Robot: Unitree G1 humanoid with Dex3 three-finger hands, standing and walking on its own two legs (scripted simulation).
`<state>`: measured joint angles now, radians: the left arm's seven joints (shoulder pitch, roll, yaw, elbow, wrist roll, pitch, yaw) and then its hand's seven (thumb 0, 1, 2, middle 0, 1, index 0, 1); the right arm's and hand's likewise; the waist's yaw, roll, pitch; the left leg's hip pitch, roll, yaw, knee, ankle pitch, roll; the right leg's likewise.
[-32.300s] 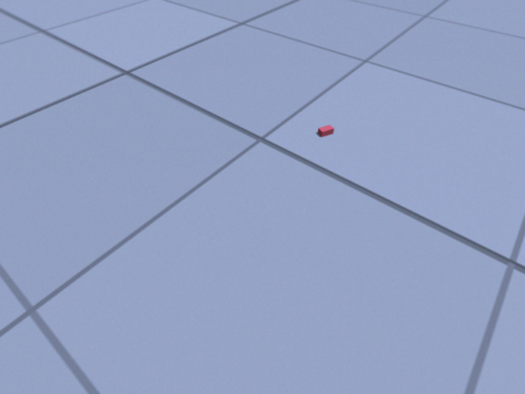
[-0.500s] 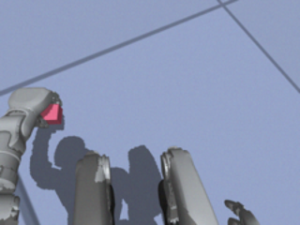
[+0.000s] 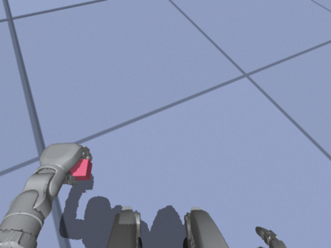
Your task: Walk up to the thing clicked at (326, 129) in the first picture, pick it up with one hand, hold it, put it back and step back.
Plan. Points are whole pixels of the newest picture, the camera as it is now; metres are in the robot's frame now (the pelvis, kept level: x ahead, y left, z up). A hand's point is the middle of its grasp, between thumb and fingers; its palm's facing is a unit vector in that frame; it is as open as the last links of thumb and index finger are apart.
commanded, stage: lift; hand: left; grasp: from above
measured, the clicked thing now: (72, 170) +0.36 +0.25 -0.10
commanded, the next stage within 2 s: hold in 0.54 s
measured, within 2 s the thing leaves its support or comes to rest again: neither
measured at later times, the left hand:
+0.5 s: hand (59, 146) +0.36 +0.24 +0.04, palm faces -0.45 -0.04 -0.89, open 7.7 cm
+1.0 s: hand (55, 133) +0.37 +0.23 +0.09, palm faces -0.47 -0.03 -0.88, open 7.7 cm
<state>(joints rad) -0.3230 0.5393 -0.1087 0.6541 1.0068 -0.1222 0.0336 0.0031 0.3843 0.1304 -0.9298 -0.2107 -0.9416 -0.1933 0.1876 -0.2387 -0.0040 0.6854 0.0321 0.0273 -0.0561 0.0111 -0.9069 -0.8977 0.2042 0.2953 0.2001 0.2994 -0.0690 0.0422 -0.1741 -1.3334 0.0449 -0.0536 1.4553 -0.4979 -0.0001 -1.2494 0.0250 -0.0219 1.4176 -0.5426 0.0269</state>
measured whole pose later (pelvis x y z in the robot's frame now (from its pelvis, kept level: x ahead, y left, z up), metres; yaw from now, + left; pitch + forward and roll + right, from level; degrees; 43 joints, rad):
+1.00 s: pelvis +0.06 +0.00 +0.14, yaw +0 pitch +7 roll -1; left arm -0.26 0.44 -0.18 0.68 1.02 -0.11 -0.01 0.00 0.36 0.20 -0.90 -0.27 -0.91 -0.24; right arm 0.22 -0.25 -0.04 0.70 0.05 0.03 -0.06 0.01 -0.91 -0.89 0.20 0.29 0.20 0.30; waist -0.02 0.04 -0.08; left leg -0.54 0.03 0.02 0.73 -0.32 0.00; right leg -0.49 0.00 0.04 0.71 -0.35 0.03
